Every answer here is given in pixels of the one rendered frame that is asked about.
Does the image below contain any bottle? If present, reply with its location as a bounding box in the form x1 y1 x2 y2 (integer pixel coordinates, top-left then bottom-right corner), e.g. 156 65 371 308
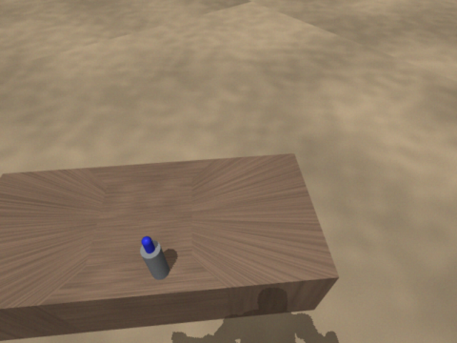
140 237 169 280

